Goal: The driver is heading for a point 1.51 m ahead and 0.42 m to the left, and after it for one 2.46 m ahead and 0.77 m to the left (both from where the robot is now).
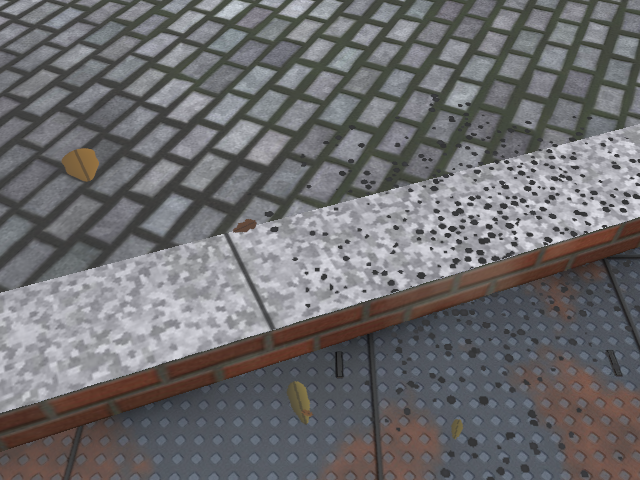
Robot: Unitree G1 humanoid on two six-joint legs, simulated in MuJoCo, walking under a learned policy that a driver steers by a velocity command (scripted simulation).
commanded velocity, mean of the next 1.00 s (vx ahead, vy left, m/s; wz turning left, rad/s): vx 0.21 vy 0.00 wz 0.00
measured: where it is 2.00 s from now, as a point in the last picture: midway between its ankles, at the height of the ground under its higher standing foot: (331, 365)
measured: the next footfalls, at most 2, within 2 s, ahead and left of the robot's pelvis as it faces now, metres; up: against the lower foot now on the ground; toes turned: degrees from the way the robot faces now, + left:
left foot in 1.06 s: +0.43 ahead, +0.11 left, +0.00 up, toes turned +2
right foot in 1.58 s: +0.69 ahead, -0.11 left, +0.00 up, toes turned -2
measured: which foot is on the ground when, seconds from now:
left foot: down 0.00-0.66, up 0.68-1.00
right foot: down 0.00-1.00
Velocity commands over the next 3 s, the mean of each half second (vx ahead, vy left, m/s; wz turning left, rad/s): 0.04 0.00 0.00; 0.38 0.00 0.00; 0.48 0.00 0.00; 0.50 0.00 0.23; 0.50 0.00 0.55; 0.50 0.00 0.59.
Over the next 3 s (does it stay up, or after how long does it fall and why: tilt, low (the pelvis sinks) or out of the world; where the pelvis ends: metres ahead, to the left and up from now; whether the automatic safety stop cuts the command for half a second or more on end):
stays up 1.29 0.18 0.14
